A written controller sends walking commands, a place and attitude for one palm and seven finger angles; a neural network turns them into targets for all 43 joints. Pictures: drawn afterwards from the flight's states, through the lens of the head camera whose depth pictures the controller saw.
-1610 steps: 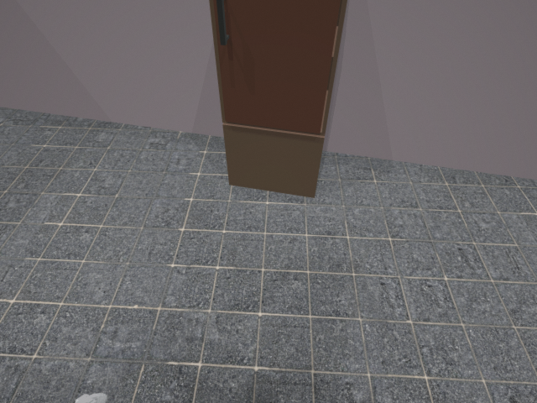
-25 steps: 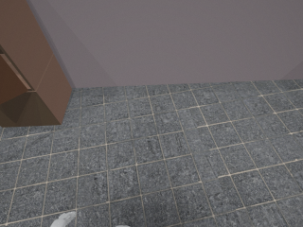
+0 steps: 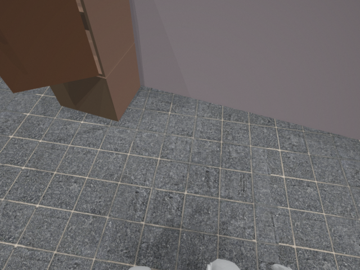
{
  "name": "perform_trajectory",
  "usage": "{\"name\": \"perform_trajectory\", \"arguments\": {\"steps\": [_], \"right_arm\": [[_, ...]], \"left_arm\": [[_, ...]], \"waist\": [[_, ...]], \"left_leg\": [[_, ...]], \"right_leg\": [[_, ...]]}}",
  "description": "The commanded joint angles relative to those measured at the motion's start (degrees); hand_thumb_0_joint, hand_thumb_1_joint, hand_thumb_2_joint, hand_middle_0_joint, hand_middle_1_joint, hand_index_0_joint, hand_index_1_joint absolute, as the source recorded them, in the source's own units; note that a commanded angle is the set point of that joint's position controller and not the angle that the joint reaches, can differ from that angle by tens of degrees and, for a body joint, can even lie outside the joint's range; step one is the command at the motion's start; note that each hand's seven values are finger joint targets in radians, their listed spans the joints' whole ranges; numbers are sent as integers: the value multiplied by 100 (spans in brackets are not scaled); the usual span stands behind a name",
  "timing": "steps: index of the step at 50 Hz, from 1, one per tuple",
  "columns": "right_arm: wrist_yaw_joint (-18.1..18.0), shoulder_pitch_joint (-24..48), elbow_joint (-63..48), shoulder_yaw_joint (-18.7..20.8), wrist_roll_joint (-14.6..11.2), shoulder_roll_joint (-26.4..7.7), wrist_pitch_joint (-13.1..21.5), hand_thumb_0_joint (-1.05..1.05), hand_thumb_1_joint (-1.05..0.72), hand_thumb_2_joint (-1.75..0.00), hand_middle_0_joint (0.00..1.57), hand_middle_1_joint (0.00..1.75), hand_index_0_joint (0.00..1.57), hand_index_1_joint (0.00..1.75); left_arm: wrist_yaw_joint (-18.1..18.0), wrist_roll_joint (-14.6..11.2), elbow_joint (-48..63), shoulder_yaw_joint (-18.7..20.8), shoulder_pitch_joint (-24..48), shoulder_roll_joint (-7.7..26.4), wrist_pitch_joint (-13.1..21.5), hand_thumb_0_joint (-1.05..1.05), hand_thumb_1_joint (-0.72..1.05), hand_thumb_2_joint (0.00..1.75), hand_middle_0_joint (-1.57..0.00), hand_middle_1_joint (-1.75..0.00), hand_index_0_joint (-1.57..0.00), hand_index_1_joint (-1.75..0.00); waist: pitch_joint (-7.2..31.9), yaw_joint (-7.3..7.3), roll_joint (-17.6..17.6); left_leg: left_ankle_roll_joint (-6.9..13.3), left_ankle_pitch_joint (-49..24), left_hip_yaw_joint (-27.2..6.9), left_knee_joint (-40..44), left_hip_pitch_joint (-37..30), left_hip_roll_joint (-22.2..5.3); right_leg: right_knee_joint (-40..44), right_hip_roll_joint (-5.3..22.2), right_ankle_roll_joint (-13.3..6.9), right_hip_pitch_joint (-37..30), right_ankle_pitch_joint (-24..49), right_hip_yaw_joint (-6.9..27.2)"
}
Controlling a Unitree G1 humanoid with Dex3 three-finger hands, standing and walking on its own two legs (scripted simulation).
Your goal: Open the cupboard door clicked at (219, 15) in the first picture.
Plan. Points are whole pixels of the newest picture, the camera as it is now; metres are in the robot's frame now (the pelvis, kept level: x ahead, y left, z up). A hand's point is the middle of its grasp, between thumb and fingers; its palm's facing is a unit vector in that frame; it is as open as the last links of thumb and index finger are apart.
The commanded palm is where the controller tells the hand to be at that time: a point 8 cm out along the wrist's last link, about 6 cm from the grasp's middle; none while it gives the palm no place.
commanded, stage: turn to face it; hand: left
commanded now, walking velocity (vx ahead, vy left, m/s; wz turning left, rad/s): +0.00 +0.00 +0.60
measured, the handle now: out of the picture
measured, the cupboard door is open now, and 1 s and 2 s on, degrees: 39 39 39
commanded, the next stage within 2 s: take the last steps up to it in 0.56 s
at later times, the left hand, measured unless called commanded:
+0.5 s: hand out of the picture +0.00 +0.18 -0.18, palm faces +0.30 -0.93 -0.20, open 7.4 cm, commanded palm none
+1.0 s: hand out of the picture -0.02 +0.16 -0.15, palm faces +0.47 -0.86 -0.21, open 7.4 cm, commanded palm none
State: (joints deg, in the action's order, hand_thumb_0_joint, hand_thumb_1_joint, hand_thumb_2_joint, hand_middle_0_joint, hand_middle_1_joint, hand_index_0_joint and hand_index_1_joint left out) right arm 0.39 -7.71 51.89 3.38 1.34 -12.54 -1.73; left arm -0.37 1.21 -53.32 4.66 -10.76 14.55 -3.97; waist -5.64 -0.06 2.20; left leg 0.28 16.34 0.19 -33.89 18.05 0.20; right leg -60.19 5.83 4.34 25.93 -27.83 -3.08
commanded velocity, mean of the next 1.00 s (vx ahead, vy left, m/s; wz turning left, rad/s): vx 0.11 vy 0.05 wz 0.33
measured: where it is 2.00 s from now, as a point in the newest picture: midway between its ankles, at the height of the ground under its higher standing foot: (127, 241)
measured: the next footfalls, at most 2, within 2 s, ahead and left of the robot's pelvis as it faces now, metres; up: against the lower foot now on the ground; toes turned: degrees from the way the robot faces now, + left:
right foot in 0.16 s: +0.07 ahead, -0.15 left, +0.00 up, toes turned +3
left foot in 0.46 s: +0.03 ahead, +0.11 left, +0.00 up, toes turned +19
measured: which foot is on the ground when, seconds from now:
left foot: down 0.00-0.16, up 0.18-0.44, down 0.46-0.76, up 0.78-1.00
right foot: up 0.00-0.14, down 0.16-0.46, up 0.48-0.76, down 0.78-1.00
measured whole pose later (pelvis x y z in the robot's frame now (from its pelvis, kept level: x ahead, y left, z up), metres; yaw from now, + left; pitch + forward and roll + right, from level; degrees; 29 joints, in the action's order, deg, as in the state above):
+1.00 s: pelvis +0.06 -0.01 +0.02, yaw +26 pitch +1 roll +2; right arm 2.5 -11.0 58.1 4.3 1.0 -13.3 -2.9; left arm 0.1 1.8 -58.8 3.0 -18.4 8.8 2.6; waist -3.3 -0.5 0.7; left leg -2.7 17.6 3.0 -53.0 28.4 -2.5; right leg -20.9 7.0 2.3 4.7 -16.4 -7.7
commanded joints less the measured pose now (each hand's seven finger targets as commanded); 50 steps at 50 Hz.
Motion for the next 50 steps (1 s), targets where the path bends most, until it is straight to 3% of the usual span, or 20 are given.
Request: {"name": "perform_trajectory", "arguments": {"steps": [1, 6, 8, 9, 13, 18, 21, 22, 23, 24, 26, 28, 32, 36, 37, 38, 39, 40, 44, 50], "right_arm": [[-121, -162, -321, 304, 51, -1221, 60, 0, -90, -90, 20, 30, 20, 30], [-76, 236, -453, 334, -17, -1095, -30, 0, -90, -90, 20, 30, 20, 30], [-2, 259, -661, 256, -74, -554, -23, 0, -90, -90, 20, 30, 20, 30], [24, 257, -625, 288, -23, -731, -49, 0, -90, -90, 20, 30, 20, 30], [107, 196, -383, 209, -53, -445, -147, 0, -90, -90, 20, 30, 20, 30], [115, 392, -348, 79, -95, -234, -45, 0, -90, -90, 20, 30, 20, 30], [72, -153, -147, 87, -82, -433, 41, 0, -90, -90, 20, 30, 20, 30], [44, -338, -135, 179, -37, -869, 102, 0, -90, -90, 20, 30, 20, 30], [-5, -639, -108, 292, 13, -1395, 96, 0, -90, -90, 20, 30, 20, 30], [-46, -805, -51, 311, 45, -1530, 37, 0, -90, -90, 20, 30, 20, 30], [-174, -530, -63, 229, 44, -1183, 88, 0, -90, -90, 20, 30, 20, 30], [-218, -312, -72, 134, 41, -974, 130, 0, -90, -90, 20, 30, 20, 30], [-225, -289, 8, 127, 40, -950, 122, 0, -90, -90, 20, 30, 20, 30], [-166, -138, 77, 119, -8, -859, 72, 0, -90, -90, 20, 30, 20, 30], [-125, -81, 21, 111, -45, -669, 66, 0, -90, -90, 20, 30, 20, 30], [-61, -45, -126, 49, -82, -304, 80, 0, -90, -90, 20, 30, 20, 30], [7, 356, -330, 92, -10, -529, 61, 0, -90, -90, 20, 30, 20, 30], [33, 413, -333, 142, 3, -591, 31, 0, -90, -90, 20, 30, 20, 30], [174, 143, -6, 140, 5, -398, 4, 0, -90, -90, 20, 30, 20, 30], [266, 645, -85, 12, -55, -36, 135, 0, -90, -90, 20, 30, 20, 30]], "left_arm": [[6, -48, 628, 50, 175, 323, 222, 0, 90, 90, -20, -30, -20, -30], [-42, -50, 495, 106, -598, 469, 339, 0, 90, 90, -20, -30, -20, -30], [-119, 76, 527, 248, -743, 1295, 419, 0, 90, 90, -20, -30, -20, -30], [-137, 31, 591, 187, -569, 1147, 430, 0, 90, 90, -20, -30, -20, -30], [-154, 43, 681, 62, -10, 691, 442, 0, 90, 90, -20, -30, -20, -30], [-128, 64, 383, 145, -530, 946, 454, 0, 90, 90, -20, -30, -20, -30], [-98, -27, 295, 149, -427, 885, 427, 0, 90, 90, -20, -30, -20, -30], [-79, -77, 407, 123, -452, 632, 383, 0, 90, 90, -20, -30, -20, -30], [-55, -101, 572, -7, -387, 253, 343, 0, 90, 90, -20, -30, -20, -30], [-78, -34, 676, -34, -136, 304, 287, 0, 90, 90, -20, -30, -20, -30], [-76, -45, 464, -8, 133, 306, 235, 0, 90, 90, -20, -30, -20, -30], [-30, -51, 297, -6, 51, 224, 221, 0, 90, 90, -20, -30, -20, -30], [-12, -69, 179, -56, -58, 108, 231, 0, 90, 90, -20, -30, -20, -30], [18, -42, -35, -27, -640, 118, 356, 0, 90, 90, -20, -30, -20, -30], [6, 4, -97, 41, -889, 352, 417, 0, 90, 90, -20, -30, -20, -30], [-26, 77, -132, 166, -1129, 884, 468, 0, 90, 90, -20, -30, -20, -30], [-27, 47, -70, 206, -1262, 1151, 456, 0, 90, 90, -20, -30, -20, -30], [-75, 29, -50, 201, -1116, 1003, 503, 0, 90, 90, -20, -30, -20, -30], [-54, 3, -24, 56, -569, 437, 708, 0, 90, 90, -20, -30, -20, -30], [-34, 49, -563, 100, -1404, 585, 786, 0, 90, 90, -20, -30, -20, -30]], "waist": [[801, 135, -1046], [799, -254, -840], [660, -386, 1641], [610, -278, 1236], [421, 38, 1062], [629, -222, 929], [838, 87, 651], [1072, 175, -477], [1123, 316, -1934], [1090, 448, -1494], [894, 329, -1736], [672, 135, -1154], [852, 111, -1096], [793, -176, -1061], [673, -321, -436], [392, -460, 1209], [46, -661, 1387], [-35, -478, 1157], [-103, -90, 924], [245, -449, 869]], "left_leg": [[844, -1640, -1506, 1335, -545, -1261], [453, -801, -1534, 655, 571, -762], [-243, 1744, -160, -1905, 1752, 465], [-165, 1726, -464, -2951, 1588, 130], [-320, 1129, -39, -2964, 1163, -114], [-296, 1024, 497, -808, 496, 81], [-162, -393, 399, 868, -760, 3], [180, -1490, -638, 1183, -1563, -869], [973, -3437, -2161, 1304, -1925, -2216], [1346, -2778, -2114, 1295, -1384, -2435], [1208, -2735, -1851, 1336, -1099, -1896], [1040, -2983, -1422, 1337, -890, -1596], [957, -2926, -1148, 1257, -928, -1405], [622, -443, -1035, 1083, -78, -942], [354, 604, -720, 477, 649, -506], [-23, 1604, -53, -888, 1949, 235], [-71, 1841, -150, -2273, 2175, 164], [-71, 1400, -410, -3003, 2264, -85], [-264, 14, -169, -3013, 1921, -424], [-277, 136, 510, -982, 1542, -238]], "right_leg": [[778, -185, 0, -90, 127, 149], [3321, -373, -99, -1967, 1245, 54], [4780, 2094, -1122, -2253, 1221, 2566], [4664, 2131, -1399, -1708, 1381, 2334], [4081, 1274, -1082, -1434, 3152, 564], [3583, 1325, -1021, -2083, 4118, 311], [2846, 1142, -565, -1584, 3570, -45], [2054, 715, -220, -705, 2376, -411], [1050, 125, 91, 308, -665, -498], [321, 69, -37, 137, -1009, -71], [-196, 46, -60, 426, -469, 273], [-34, -34, -75, 210, -50, 262], [1141, -233, -88, -452, -4, 56], [3035, -459, -158, -1811, 857, -212], [3871, -47, -266, -2464, 572, 255], [4809, 1377, -818, -2944, -597, 2197], [5415, 2251, -1341, -2252, -1052, 3076], [5428, 2229, -1418, -1942, -1352, 3140], [5123, 1403, -922, -1717, 881, 898], [4565, 1440, -903, -2742, 2965, 203]]}}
